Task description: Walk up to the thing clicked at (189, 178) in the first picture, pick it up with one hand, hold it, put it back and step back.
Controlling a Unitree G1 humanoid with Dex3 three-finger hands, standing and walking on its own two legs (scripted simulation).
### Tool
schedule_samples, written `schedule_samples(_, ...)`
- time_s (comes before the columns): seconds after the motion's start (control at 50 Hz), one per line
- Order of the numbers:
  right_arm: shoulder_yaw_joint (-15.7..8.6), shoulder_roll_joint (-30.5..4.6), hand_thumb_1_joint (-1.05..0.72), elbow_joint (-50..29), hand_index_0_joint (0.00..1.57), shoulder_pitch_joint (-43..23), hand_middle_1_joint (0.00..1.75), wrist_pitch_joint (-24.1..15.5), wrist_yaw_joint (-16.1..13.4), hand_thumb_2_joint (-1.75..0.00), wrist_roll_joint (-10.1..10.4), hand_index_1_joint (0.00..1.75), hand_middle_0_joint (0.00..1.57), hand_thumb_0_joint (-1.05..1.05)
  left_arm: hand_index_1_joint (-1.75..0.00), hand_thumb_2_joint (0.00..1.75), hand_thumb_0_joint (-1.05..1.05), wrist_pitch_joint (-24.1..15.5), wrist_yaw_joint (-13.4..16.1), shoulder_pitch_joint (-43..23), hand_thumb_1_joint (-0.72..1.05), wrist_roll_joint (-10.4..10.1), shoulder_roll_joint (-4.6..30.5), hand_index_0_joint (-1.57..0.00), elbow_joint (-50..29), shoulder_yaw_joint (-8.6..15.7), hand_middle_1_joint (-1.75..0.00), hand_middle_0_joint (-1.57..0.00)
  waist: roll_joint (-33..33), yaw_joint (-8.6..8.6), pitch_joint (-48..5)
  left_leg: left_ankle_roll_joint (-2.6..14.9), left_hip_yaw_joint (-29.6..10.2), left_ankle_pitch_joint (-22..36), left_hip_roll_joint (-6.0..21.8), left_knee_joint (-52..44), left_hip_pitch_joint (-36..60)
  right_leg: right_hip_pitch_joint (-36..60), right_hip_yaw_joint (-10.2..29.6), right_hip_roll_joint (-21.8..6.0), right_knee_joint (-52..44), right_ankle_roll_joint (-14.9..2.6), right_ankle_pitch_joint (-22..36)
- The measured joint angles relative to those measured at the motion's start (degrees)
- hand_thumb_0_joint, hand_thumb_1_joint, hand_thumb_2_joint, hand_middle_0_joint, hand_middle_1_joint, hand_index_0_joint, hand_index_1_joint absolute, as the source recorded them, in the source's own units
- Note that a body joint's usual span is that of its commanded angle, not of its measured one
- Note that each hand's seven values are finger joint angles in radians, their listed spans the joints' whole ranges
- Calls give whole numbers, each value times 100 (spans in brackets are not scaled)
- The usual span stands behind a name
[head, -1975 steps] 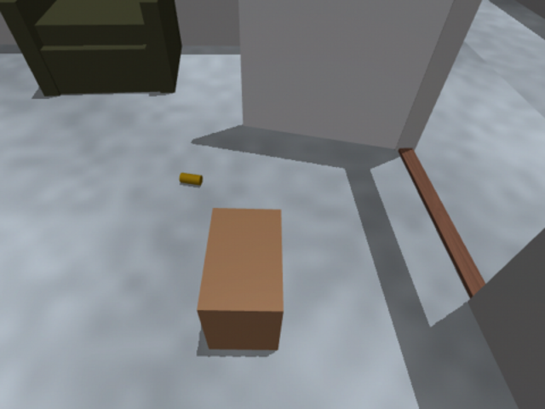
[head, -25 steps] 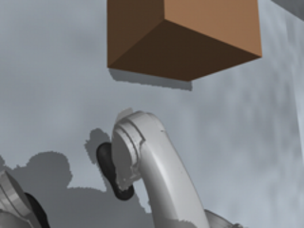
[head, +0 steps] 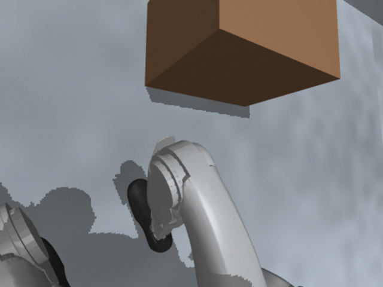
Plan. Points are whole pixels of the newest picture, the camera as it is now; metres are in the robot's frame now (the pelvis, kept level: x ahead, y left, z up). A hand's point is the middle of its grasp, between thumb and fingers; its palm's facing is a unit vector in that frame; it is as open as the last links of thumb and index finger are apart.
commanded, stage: settle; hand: left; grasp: from above
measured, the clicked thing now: out of the picture +0.43 +0.34 -0.29
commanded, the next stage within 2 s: lift in 0.62 s
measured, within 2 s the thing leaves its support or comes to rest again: leaves its support in 0.08 s
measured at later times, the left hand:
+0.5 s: hand out of the picture +0.40 +0.33 -0.18, palm faces -0.07 -0.44 -0.89, open 8.0 cm
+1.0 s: hand out of the picture +0.40 +0.33 -0.12, palm faces -0.06 -0.46 -0.89, open 7.9 cm
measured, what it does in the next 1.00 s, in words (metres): stands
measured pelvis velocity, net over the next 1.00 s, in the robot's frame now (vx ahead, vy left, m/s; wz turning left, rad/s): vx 0.01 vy -0.01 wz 0.12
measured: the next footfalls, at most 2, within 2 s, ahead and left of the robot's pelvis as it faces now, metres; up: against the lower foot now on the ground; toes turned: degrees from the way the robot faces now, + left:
none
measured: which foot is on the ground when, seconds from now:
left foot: down 0.00-1.00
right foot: down 0.00-1.00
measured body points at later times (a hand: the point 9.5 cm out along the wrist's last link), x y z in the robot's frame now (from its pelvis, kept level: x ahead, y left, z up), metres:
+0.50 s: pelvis +0.00 -0.01 +0.02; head +0.26 +0.09 +0.38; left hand +0.41 +0.35 -0.13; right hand +0.03 -0.27 -0.06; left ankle +0.07 +0.13 -0.28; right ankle +0.13 -0.11 -0.28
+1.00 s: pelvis +0.01 -0.01 +0.04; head +0.24 +0.05 +0.42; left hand +0.41 +0.35 -0.07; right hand +0.05 -0.28 -0.07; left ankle +0.07 +0.13 -0.28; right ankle +0.13 -0.11 -0.28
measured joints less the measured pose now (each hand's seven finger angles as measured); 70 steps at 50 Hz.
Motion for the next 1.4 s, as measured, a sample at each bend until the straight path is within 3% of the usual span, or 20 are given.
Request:
schedule_samples(0.1, -187, 133, -91, 116, 19, 36, 29, 105, 16, -90, 57, 30, 20, 1, -51, 49, 0, 212, -174, 40, 19, 253, -262, -83, -416, 242, -48, -78, 64, 119, -168, 1, 77, 67, 7, -139, -70, -87, 47, -19, -87, -25, 34)
schedule_samples(0.18, -432, 224, -91, 202, 19, 88, 29, 199, 30, -89, 87, 30, 20, 0, -50, 45, 0, 374, -311, 136, 21, 535, -509, -84, -774, 230, -47, -78, 179, 182, -373, 17, 191, 122, 4, -256, -123, -158, 126, -51, -134, -40, 40)
schedule_samples(0.26, -714, 272, -90, 316, 19, 173, 29, 282, 28, -89, 192, 30, 20, 0, -48, 43, 0, 488, -331, 276, 22, 659, -803, -84, -986, 158, -45, -78, 360, 279, -686, 28, 291, 141, 26, -377, -156, -231, 198, -61, -194, -57, 39)
schedule_samples(0.36, -945, 275, -89, 557, 19, 201, 29, 321, -25, -89, 279, 30, 20, 0, -45, 43, 0, 619, -324, 333, 22, 621, -1007, -85, -753, 236, -43, -79, 567, 333, -1017, 37, 413, 144, 51, -512, -115, -255, 290, -74, -243, -77, 21)
schedule_samples(0.48, -1081, 274, -89, 816, 19, 187, 29, 273, -91, -89, 237, 30, 20, 0, -41, 41, 1, 638, -410, 224, 21, 563, -1083, -89, -480, 360, -39, -83, 681, 355, -1067, 47, 562, 212, 65, -650, -38, -250, 408, -93, -276, -91, 51)
schedule_samples(0.76, -1406, 365, -89, 1095, 19, 216, 29, 398, -210, -89, 171, 30, 20, 1, -34, 35, 2, 603, -534, -20, 21, 888, -1392, -94, -521, 504, -32, -87, 881, 448, -1279, 41, 781, 266, 81, -874, -27, -361, 586, -121, -335, -129, 53)
schedule_samples(0.88, -1597, 401, -90, 1144, 19, 217, 29, 519, -264, -89, 263, 30, 20, 1, -31, 31, 2, 725, -670, 101, 23, 909, -1613, -96, -615, 487, -30, -89, 1020, 570, -1564, 53, 879, 255, 102, -991, -24, -405, 665, -118, -398, -130, 31)
schedule_samples(1.0, -1807, 461, -90, 1226, 19, 243, 29, 674, -393, -89, 396, 30, 20, 1, -31, 30, 2, 895, -1004, 348, 22, 827, -1932, -97, -897, 460, -29, -90, 1118, 764, -1933, 61, 1044, 236, 102, -1157, 66, -393, 803, -141, -448, -139, -32)
schedule_samples(1.12, -2049, 530, -91, 1264, 19, 233, 29, 836, -592, -89, 561, 30, 20, 1, -31, 32, 2, 984, -1176, 681, 21, 890, -2327, -97, -1286, 103, -30, -90, 1201, 993, -2313, 72, 1221, 250, 93, -1409, 234, -297, 950, -171, -579, -146, -75)
schedule_samples(1.28, -2157, 633, -91, 1144, 19, 129, 29, 1022, -981, -89, 740, 30, 20, 1, -32, 34, 2, 1230, -1400, 1233, 21, 520, -2861, -96, -1997, -235, -31, -89, 1262, 1262, -2628, 56, 1388, 346, 96, -2095, 858, 252, 1059, -194, -1143, -175, -36)
schedule_samples(1.4, -2065, 688, -91, 1028, 19, 80, 29, 1144, -1360, -89, 846, 30, 20, 1, -32, 35, 2, 1494, -1501, 1710, 20, 398, -3215, -96, -2441, -562, -30, -90, 1252, 1373, -2866, 19, 1445, 439, 128, -2805, 1534, 886, 1066, -177, -1803, -214, 42)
